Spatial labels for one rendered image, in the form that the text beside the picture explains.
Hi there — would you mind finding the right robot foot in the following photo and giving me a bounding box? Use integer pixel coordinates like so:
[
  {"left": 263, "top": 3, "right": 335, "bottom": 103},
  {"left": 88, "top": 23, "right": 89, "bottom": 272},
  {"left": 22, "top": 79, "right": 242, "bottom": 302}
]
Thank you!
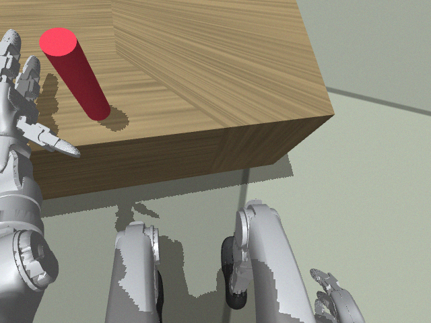
[{"left": 221, "top": 236, "right": 247, "bottom": 310}]

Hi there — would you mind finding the right robot hand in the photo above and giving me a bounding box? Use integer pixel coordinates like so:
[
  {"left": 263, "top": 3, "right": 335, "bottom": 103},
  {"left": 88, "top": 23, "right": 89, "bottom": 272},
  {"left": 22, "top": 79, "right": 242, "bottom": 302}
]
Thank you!
[{"left": 310, "top": 268, "right": 365, "bottom": 323}]

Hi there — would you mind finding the left robot hand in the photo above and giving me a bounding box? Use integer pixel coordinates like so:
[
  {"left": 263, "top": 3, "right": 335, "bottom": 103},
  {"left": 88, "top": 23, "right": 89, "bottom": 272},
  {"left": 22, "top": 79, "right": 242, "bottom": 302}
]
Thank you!
[{"left": 0, "top": 29, "right": 81, "bottom": 157}]

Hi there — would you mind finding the can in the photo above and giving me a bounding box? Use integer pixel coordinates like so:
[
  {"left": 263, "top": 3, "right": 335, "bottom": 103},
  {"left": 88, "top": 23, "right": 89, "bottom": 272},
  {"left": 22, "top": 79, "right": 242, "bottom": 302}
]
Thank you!
[{"left": 39, "top": 28, "right": 110, "bottom": 120}]

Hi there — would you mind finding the left robot arm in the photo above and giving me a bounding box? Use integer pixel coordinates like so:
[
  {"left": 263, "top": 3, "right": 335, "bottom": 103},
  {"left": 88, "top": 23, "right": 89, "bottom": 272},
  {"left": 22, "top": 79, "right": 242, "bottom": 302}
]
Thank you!
[{"left": 0, "top": 135, "right": 59, "bottom": 323}]

